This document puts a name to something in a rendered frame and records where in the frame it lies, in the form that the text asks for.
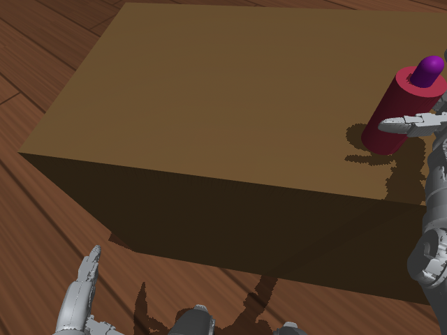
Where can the right robot arm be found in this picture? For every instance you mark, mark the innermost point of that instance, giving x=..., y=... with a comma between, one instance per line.
x=427, y=263

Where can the bottle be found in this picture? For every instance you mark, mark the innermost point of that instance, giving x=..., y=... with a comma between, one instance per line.
x=414, y=90

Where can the right robot hand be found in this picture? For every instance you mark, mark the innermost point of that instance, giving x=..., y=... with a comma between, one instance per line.
x=423, y=124

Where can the left robot hand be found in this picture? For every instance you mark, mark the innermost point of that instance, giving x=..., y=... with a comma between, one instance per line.
x=75, y=312

